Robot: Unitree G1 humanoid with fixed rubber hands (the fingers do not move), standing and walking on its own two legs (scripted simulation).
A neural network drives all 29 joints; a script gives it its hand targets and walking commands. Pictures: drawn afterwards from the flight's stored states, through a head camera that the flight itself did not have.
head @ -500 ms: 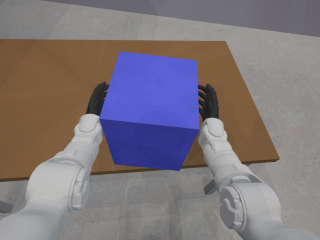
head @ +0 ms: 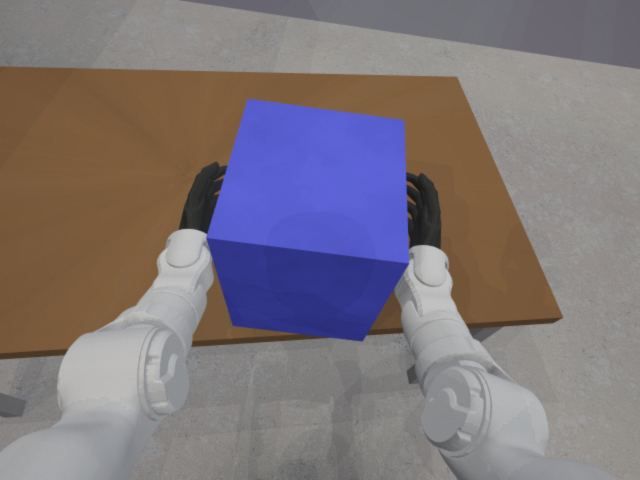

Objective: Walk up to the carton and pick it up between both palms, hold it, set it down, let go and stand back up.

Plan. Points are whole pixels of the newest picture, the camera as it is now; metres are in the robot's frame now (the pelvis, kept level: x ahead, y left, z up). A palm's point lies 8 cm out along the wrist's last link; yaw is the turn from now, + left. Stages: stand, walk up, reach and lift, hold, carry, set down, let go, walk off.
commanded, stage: reach and lift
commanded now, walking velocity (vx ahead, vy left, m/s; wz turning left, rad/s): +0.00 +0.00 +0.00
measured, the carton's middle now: (310, 232) +0.44 +0.01 +0.00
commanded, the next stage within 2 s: none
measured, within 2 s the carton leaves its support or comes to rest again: leaves its support in 1.48 s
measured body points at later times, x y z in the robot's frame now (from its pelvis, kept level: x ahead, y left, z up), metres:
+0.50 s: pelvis +0.00 +0.00 +0.00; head +0.09 +0.02 +0.44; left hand +0.45 +0.15 +0.03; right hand +0.43 -0.14 +0.04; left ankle +0.00 +0.10 -0.73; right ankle +0.00 -0.15 -0.73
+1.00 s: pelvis +0.00 +0.00 +0.00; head +0.09 +0.02 +0.44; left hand +0.44 +0.15 +0.03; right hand +0.42 -0.14 +0.04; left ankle +0.00 +0.10 -0.73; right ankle +0.00 -0.15 -0.73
